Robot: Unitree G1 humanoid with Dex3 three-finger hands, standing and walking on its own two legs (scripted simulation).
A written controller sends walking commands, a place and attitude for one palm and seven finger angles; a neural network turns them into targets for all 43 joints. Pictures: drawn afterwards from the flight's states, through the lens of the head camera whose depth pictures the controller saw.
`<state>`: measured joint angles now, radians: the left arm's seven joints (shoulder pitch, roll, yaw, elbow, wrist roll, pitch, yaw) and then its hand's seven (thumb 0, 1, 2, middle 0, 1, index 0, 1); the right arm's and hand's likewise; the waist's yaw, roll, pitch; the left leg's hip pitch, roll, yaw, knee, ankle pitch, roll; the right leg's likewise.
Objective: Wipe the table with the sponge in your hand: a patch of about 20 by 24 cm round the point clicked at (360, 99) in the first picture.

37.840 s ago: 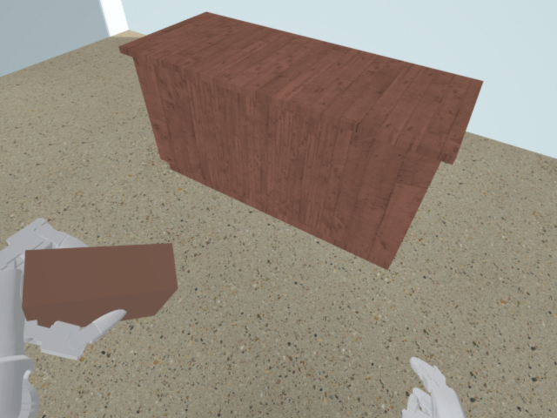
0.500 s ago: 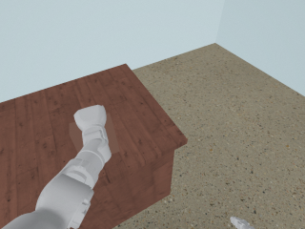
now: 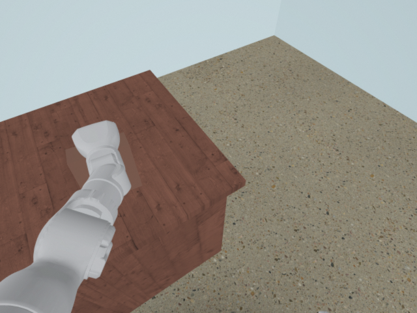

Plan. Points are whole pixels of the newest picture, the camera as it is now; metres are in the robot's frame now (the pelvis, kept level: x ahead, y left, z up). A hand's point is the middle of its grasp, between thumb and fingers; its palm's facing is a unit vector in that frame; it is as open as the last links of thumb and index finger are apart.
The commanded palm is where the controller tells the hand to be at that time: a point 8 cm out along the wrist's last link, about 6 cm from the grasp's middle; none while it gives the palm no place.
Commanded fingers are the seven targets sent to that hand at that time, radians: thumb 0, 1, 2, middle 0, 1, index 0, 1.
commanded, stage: wipe forward along the third lane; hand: left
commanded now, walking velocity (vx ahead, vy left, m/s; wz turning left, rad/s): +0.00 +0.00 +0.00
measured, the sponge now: (109, 175) +0.43 +0.22 -0.02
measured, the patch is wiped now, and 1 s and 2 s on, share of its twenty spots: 0.80 1.00 1.00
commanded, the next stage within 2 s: wipe back along the third lane in 0.38 s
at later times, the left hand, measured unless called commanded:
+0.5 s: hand (93, 141) +0.49 +0.25 +0.03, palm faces -0.12 -0.04 -0.99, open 9.6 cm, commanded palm +0.47 +0.25 +0.07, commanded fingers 0.00 0.10 1.30 -1.20 -1.60 -1.20 -1.60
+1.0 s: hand (93, 149) +0.47 +0.24 +0.03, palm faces -0.03 -0.01 -1.00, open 9.6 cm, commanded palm +0.42 +0.21 +0.06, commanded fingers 0.00 0.10 1.30 -1.20 -1.60 -1.20 -1.60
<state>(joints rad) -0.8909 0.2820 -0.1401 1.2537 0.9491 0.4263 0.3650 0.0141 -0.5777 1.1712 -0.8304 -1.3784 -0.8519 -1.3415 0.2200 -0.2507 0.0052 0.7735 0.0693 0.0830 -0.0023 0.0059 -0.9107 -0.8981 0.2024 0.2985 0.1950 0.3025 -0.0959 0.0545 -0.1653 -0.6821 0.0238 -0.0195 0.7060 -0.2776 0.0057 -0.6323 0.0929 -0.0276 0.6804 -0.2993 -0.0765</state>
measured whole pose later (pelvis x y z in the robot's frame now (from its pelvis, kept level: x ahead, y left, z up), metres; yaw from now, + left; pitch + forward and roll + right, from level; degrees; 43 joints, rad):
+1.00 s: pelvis +0.04 +0.06 +0.01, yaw -1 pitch +14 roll -2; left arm -0.83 0.16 -0.28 1.16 0.90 0.50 0.47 -0.01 -0.46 1.10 -0.73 -1.44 -0.75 -1.42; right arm 0.19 -0.21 -0.02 0.79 0.06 0.15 0.08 0.01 -0.91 -0.90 0.20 0.30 0.19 0.30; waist -0.03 0.04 -0.20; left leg -0.60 -0.02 0.02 0.67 -0.32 0.07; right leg -0.53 0.04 0.01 0.59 -0.31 0.00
